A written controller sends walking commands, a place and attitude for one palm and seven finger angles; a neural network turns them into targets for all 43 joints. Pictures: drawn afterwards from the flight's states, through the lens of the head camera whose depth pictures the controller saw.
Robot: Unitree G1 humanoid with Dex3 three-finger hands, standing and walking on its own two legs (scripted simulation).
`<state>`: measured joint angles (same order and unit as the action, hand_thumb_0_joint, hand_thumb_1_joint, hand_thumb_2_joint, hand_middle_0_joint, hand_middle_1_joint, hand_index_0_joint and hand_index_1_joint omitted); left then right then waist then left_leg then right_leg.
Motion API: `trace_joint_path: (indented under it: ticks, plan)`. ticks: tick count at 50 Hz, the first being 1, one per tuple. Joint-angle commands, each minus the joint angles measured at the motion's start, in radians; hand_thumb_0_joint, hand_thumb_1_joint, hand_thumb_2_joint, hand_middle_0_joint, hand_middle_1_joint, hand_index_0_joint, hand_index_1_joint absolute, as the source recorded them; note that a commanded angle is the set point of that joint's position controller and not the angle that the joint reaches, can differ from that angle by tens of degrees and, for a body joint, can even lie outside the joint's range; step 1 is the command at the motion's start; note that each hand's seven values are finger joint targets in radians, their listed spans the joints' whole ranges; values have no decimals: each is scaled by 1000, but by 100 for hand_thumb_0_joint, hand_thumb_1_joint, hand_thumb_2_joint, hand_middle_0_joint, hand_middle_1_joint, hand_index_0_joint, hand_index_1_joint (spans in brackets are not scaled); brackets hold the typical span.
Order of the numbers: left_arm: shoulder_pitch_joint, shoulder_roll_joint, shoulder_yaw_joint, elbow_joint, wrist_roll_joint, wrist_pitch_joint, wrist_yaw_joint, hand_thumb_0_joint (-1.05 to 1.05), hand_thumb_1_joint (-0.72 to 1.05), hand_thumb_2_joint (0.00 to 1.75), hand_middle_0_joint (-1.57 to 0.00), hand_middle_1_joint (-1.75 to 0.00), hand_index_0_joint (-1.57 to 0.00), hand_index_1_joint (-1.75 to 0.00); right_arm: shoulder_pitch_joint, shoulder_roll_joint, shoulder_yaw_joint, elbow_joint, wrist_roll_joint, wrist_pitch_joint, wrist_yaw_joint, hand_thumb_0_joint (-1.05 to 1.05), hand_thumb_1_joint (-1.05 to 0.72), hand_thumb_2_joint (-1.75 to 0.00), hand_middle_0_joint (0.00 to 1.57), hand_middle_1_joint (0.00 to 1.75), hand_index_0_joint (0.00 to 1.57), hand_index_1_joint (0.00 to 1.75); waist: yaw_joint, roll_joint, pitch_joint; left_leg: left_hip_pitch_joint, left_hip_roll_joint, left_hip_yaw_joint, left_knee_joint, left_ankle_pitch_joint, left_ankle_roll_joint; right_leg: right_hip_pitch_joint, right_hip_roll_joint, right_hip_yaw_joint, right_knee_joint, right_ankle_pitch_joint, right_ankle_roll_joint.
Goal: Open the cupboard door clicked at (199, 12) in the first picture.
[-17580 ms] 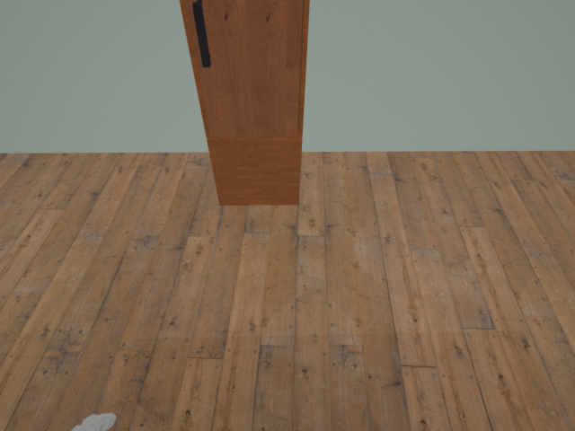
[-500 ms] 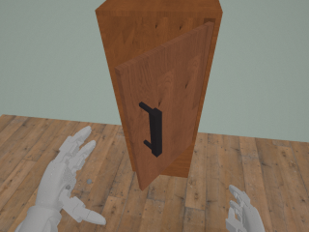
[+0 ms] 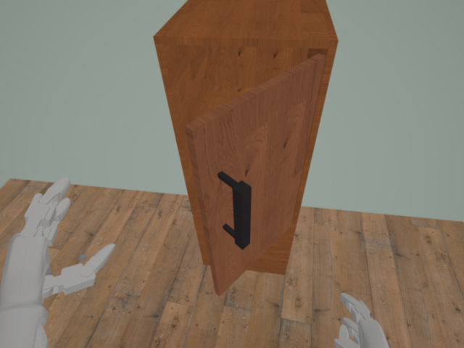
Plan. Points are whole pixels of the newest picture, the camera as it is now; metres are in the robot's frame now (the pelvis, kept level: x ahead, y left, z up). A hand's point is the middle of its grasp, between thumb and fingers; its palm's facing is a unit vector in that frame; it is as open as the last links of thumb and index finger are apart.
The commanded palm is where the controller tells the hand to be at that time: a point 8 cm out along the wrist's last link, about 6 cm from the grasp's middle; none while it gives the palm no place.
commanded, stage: draw the hand back to the body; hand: left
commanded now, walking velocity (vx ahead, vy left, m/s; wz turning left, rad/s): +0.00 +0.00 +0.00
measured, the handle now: (233, 211) +0.35 +0.05 +0.04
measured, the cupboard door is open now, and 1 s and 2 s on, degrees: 53 53 53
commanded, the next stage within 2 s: step back with the hand held close in 0.56 s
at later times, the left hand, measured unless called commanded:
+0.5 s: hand (60, 249) +0.19 +0.26 +0.15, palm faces +0.45 -0.80 -0.41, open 7.5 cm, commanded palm +0.14 +0.29 +0.17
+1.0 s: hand (59, 255) +0.18 +0.25 +0.15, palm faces +0.32 -0.79 -0.53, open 7.4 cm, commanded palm +0.12 +0.30 +0.17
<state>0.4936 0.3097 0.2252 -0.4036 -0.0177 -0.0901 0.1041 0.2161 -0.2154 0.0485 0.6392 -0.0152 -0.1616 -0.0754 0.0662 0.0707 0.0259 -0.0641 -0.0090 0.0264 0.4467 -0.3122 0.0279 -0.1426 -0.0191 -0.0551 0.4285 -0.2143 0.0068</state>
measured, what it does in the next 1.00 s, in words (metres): stands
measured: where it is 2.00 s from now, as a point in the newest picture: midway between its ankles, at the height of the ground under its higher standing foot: outside the picture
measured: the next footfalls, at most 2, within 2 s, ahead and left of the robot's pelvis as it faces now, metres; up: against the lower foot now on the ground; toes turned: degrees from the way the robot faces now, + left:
right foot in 1.66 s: -0.13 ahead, -0.11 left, +0.00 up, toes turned +0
left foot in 1.92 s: -0.11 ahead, +0.09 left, +0.00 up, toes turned -3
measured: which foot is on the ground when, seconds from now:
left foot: down 0.00-1.00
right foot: down 0.00-1.00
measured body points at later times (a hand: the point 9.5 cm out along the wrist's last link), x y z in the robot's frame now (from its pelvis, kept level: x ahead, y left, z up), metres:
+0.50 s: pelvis +0.00 -0.01 +0.00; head -0.02 -0.02 +0.45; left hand +0.16 +0.30 +0.18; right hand +0.19 -0.22 -0.08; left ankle -0.04 +0.10 -0.74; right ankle +0.01 -0.13 -0.74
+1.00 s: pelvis -0.03 +0.01 +0.00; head -0.01 -0.01 +0.45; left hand +0.16 +0.29 +0.18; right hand +0.15 -0.25 -0.08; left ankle -0.04 +0.10 -0.74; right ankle +0.02 -0.13 -0.74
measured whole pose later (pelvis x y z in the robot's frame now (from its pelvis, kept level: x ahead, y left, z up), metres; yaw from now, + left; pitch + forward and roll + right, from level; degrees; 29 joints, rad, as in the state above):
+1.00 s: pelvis -0.03 +0.01 +0.00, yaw -2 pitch +0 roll +0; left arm 0.55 0.40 0.39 -0.46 -0.03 -0.17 0.10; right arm 0.17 -0.25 -0.01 0.57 0.00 -0.04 -0.08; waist 0.00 0.04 0.03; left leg -0.19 -0.01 0.06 0.45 -0.26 0.04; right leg -0.28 -0.02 -0.02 0.41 -0.14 0.01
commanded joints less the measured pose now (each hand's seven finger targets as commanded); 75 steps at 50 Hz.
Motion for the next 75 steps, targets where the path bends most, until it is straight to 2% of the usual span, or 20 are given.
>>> trace_joint_path:
  ticks: [1,9,12,21,33,34,35,38,42,46,53,56,59,62,64,67,70,72,74,75]
  plan:
    - [-101,172,152,-212,-6,-66,24,0,62,78,-19,-30,-19,-30,-139,-106,-49,-160,3,-51,-8,0,-90,-90,20,30,20,30,7,6,-67,-74,36,-33,-103,336,-30,114,12,18,-58,174,-34]
    - [-121,222,252,-195,-25,-66,26,0,90,90,-20,-30,-20,-30,-141,-107,-62,-146,4,-32,-4,0,-90,-90,20,30,20,30,12,-9,-79,-41,38,-22,-106,406,-29,133,12,24,-73,237,-30]
    - [-111,165,193,-163,-25,-58,17,0,90,90,-20,-30,-20,-30,-142,-111,-63,-144,6,-28,2,0,-90,-90,20,30,20,30,2,4,-45,-37,42,-20,-114,399,-28,110,12,20,-83,218,-26]
    - [-134,221,236,-207,-19,-65,25,0,90,90,-20,-30,-20,-30,-153,-111,-66,-144,1,-31,-3,0,-90,-90,20,30,20,30,13,6,-87,-34,31,-21,-117,349,-22,138,16,29,-92,205,-31]
    - [-134,194,218,-171,-23,-68,21,0,90,90,-20,-30,-20,-30,-160,-105,-67,-139,4,-33,-3,0,-90,-90,20,30,20,30,9,-22,-44,-45,33,-20,-131,271,-15,113,18,28,-114,140,-27]
    - [-251,233,232,-261,-21,-80,25,0,90,90,-20,-30,-20,-30,-170,-109,-66,-142,4,-40,-4,0,-90,-90,20,30,20,30,5,21,-93,-28,27,-20,-127,269,-13,129,14,36,-112,148,-27]
    - [-287,339,356,-250,-22,-120,34,0,90,90,-20,-30,-20,-30,-143,-124,-59,-181,20,-20,-8,0,-90,-90,20,30,20,30,-44,-27,18,-116,42,-28,-102,170,3,2,-23,128,-160,174,-26]
    - [-84,215,262,-142,-15,-129,14,0,90,90,-20,-30,-20,-30,-142,-127,-70,-178,8,17,-6,0,-90,-90,20,30,20,30,-48,-60,-31,-104,40,-34,-81,185,4,-20,-47,116,-155,192,-28]
    - [5,229,274,-203,-18,-138,18,0,90,90,-20,-30,-20,-30,-139,-138,-84,-201,9,42,-7,0,-90,-90,20,30,20,30,-46,-18,-177,-104,60,-34,-64,358,-6,60,-52,89,-54,381,-23]
    - [46,281,331,-244,-20,-137,28,0,90,90,-20,-30,-20,-30,-148,-134,-98,-225,15,70,-13,0,-90,-90,20,30,20,30,-44,-51,-215,-138,68,-42,-41,422,-12,66,-56,93,-1,464,-22]
    - [51,273,330,-273,-13,-148,42,0,90,90,-20,-30,-20,-30,-132,-135,-107,-247,21,78,-19,0,-90,-90,20,30,20,30,-51,-44,-162,-262,89,-65,-61,241,8,29,-48,113,40,305,-13]
    - [23,279,337,-315,1,-161,47,0,90,90,-20,-30,-20,-30,-134,-146,-108,-258,17,64,-19,0,-90,-90,20,30,20,30,-46,26,-136,-385,115,-98,-114,71,35,64,-26,105,100,204,-3]
    - [9,252,331,-305,19,-170,55,0,90,90,-20,-30,-20,-30,-113,-148,-109,-268,13,52,-20,0,-90,-90,20,30,20,30,-51,39,-85,-564,158,-137,-176,-155,66,131,-3,88,216,151,6]
    - [-33,249,332,-316,31,-183,60,0,90,90,-20,-30,-20,-30,-97,-144,-109,-265,9,36,-22,0,-90,-90,20,30,20,30,-60,30,-59,-646,152,-134,-150,-260,78,140,-14,108,241,160,2]
    - [-34,249,332,-304,28,-190,59,0,90,90,-20,-30,-20,-30,-77,-142,-111,-261,15,29,-15,0,-90,-90,20,30,20,30,-66,-41,-65,-619,117,-113,-75,-282,67,81,-44,156,179,113,-13]
    - [-52,266,330,-313,16,-197,61,0,90,90,-20,-30,-20,-30,-72,-129,-108,-244,13,25,-8,0,-90,-90,20,30,20,30,-75,-164,-55,-438,38,-67,107,-236,28,-160,-134,274,-42,-115,-61]
    - [-29,272,327,-335,3,-206,73,0,90,90,-20,-30,-20,-30,-68,-116,-98,-215,11,28,-3,0,-90,-90,20,30,20,30,-79,-158,-97,-255,16,-54,199,-142,4,-319,-179,241,-99,-203,-89]
    - [9,278,346,-345,-3,-213,78,0,90,90,-20,-30,-20,-30,-79,-131,-97,-223,9,27,-12,0,-90,-90,20,30,20,30,-77,-18,-83,-332,78,-142,9,-213,25,-263,-98,165,12,-203,-46]
    - [7,271,374,-369,17,-227,82,0,90,90,-20,-30,-20,-30,-97,-152,-103,-241,5,15,-20,0,-90,-90,20,30,20,30,-66,191,-86,-667,265,-353,-295,-463,104,43,51,58,370,-88,18]
    - [-1,274,382,-362,30,-226,83,0,90,90,-20,-30,-20,-30,-90,-136,-108,-236,-4,8,-23,0,-90,-90,20,30,20,30,-62,191,-89,-702,314,-388,-343,-443,126,80,82,56,508,-91,20]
